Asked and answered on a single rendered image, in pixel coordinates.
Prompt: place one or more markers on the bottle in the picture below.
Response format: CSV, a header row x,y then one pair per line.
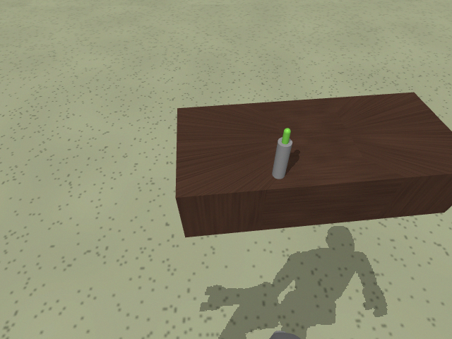
x,y
282,155

